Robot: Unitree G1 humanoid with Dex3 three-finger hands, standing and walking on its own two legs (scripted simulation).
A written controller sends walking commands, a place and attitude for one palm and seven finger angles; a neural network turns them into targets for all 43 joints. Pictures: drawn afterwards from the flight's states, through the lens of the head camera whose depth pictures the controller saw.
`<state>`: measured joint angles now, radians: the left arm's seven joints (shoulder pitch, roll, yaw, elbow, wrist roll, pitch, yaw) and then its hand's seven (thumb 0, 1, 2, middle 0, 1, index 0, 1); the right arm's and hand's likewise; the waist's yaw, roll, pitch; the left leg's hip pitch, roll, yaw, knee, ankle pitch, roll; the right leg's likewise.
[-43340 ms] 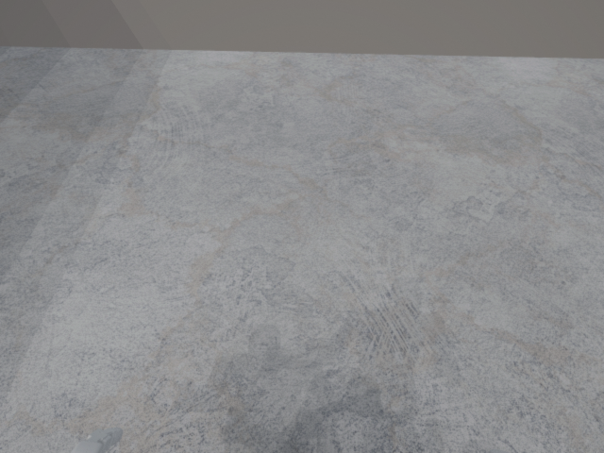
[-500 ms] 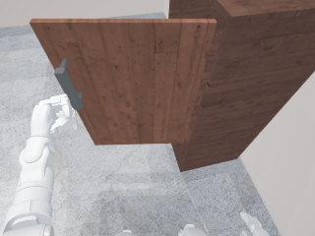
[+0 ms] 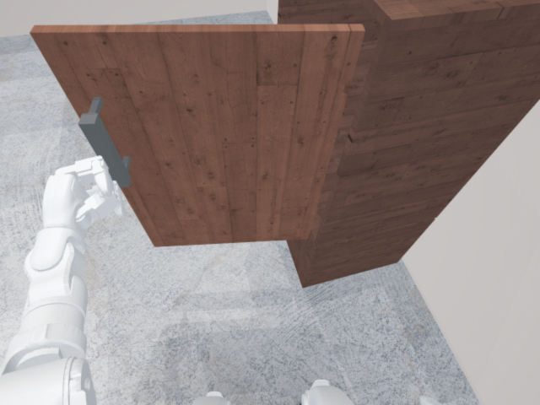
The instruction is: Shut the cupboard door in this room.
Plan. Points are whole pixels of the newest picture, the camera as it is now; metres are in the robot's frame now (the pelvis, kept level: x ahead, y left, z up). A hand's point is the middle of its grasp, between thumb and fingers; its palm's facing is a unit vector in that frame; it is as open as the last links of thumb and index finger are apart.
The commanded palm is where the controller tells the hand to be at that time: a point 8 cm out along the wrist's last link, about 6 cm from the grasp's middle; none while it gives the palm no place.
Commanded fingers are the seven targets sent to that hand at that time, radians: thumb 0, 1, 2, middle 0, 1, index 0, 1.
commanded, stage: bring the fist close to the handle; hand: left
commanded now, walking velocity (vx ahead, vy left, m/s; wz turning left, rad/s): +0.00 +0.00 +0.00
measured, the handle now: (110, 144) +0.50 +0.26 +0.07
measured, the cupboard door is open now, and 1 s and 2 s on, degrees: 79 68 59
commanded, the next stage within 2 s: push the door shut along its arc in 0.02 s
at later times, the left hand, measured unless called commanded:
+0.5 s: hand (120, 172) +0.43 +0.23 +0.08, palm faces -0.02 -1.00 -0.01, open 3.1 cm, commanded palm +0.42 +0.27 +0.07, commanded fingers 0.00 0.90 0.90 -1.30 -1.50 -1.30 -1.50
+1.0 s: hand (145, 144) +0.50 +0.20 +0.07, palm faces -0.17 -0.99 -0.02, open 3.1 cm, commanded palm +0.50 +0.25 +0.07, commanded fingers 0.00 0.90 0.90 -1.30 -1.50 -1.30 -1.50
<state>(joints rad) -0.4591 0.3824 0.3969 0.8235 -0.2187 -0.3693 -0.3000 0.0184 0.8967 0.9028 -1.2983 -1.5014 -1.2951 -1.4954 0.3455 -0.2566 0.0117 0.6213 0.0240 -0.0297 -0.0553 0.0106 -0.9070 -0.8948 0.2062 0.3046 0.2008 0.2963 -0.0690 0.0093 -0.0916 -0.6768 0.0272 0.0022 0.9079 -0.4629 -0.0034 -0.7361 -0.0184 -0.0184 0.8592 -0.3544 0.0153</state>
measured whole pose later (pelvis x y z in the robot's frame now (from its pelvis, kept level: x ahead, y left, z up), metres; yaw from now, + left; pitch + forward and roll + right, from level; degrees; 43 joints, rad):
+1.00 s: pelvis -0.02 +0.00 -0.03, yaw +0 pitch +21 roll -3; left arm -1.02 0.65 0.36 1.24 -0.13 -0.32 -0.49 0.02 0.90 0.90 -1.30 -1.50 -1.30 -1.50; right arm 0.38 -0.29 0.05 0.64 0.01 -0.01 -0.05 0.01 -0.91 -0.89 0.21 0.30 0.20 0.30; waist -0.19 0.01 -0.08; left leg -0.96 0.03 -0.03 1.07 -0.49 0.00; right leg -0.99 -0.01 -0.04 0.97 -0.35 0.02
